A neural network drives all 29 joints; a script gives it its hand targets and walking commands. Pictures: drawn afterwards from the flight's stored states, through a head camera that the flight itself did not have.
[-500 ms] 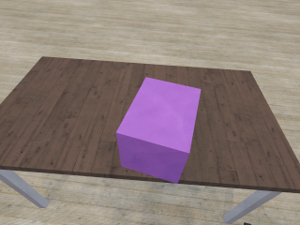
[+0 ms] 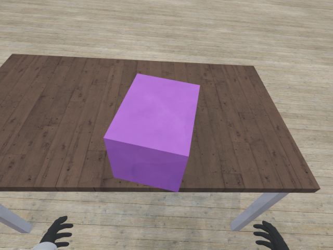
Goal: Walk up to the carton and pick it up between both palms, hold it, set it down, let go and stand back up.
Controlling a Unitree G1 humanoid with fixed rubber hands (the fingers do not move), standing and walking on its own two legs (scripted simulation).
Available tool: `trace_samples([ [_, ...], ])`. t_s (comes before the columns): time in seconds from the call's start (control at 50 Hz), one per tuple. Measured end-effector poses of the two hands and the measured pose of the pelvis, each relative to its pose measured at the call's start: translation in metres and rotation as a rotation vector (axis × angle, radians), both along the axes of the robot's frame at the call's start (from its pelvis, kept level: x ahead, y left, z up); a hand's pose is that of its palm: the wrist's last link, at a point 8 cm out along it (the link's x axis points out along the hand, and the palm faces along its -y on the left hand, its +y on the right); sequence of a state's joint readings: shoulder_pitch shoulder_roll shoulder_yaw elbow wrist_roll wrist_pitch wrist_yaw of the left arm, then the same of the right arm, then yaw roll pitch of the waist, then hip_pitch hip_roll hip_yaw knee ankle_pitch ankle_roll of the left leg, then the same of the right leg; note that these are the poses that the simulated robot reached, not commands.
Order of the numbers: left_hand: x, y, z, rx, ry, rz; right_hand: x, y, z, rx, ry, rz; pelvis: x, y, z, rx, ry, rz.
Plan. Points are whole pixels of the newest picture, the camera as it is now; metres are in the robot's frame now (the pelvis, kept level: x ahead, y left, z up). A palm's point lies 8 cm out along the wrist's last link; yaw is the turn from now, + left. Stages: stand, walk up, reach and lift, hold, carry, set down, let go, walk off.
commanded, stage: reach and lift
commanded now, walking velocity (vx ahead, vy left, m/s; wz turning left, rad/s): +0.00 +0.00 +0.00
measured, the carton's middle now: (157, 131) +0.46 +0.04 -0.01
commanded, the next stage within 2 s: none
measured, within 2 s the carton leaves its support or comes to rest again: neither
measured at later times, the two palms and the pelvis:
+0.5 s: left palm (40, 230) +0.18 +0.28 -0.03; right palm (258, 249) +0.15 -0.20 -0.04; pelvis +0.01 +0.01 +0.01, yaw -2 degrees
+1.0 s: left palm (41, 225) +0.18 +0.27 -0.01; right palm (238, 226) +0.20 -0.16 -0.02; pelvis +0.04 +0.03 +0.01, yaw +0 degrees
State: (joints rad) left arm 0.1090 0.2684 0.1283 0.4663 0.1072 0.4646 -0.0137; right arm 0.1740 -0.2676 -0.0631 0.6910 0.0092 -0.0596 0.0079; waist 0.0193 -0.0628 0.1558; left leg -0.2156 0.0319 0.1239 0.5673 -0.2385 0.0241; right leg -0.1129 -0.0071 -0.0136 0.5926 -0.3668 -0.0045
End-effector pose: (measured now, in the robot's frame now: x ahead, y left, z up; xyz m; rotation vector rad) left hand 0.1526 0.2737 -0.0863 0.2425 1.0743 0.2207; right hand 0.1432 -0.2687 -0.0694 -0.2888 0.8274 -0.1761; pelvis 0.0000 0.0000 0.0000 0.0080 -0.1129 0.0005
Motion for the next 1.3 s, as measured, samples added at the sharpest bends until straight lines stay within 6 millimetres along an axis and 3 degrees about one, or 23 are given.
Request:
trace_samples([
  [0.12,-0.020,0.012,0.001,-0.001,-0.055,0.062,0.009,0.019,0.015,0.017,-0.064,0.025,0.001,-0.010,0.003,0.013,-0.008,0.008],
  [0.24,-0.005,0.011,0.021,-0.012,-0.167,0.022,0.021,0.055,0.019,0.095,-0.126,0.011,0.003,-0.009,0.007,0.009,-0.008,0.019],
  [0.32,0.007,0.008,0.034,-0.026,-0.193,-0.032,0.021,0.069,0.017,0.129,-0.148,-0.030,0.004,-0.002,0.009,0.006,-0.013,0.011],
  [0.5,0.028,0.005,0.053,-0.072,-0.274,-0.079,0.012,0.065,0.027,0.110,-0.192,-0.098,0.011,0.015,0.013,0.001,-0.002,-0.030],
  [0.68,0.037,0.006,0.050,-0.125,-0.379,-0.077,0.030,0.080,0.047,0.120,-0.261,-0.067,0.023,0.021,0.016,-0.006,0.022,-0.036],
  [0.92,0.035,-0.001,0.063,-0.169,-0.520,-0.112,0.054,0.109,0.048,0.203,-0.383,-0.086,0.036,0.028,0.014,-0.023,0.024,-0.003],
  [1.1,0.031,-0.004,0.084,-0.181,-0.632,-0.158,0.049,0.108,0.054,0.224,-0.479,-0.124,0.036,0.027,0.013,-0.027,-0.002,0.011],
  [1.3,0.031,-0.016,0.092,-0.214,-0.730,-0.195,0.042,0.113,0.081,0.242,-0.581,-0.124,0.026,0.012,0.012,-0.024,-0.038,0.012],
])
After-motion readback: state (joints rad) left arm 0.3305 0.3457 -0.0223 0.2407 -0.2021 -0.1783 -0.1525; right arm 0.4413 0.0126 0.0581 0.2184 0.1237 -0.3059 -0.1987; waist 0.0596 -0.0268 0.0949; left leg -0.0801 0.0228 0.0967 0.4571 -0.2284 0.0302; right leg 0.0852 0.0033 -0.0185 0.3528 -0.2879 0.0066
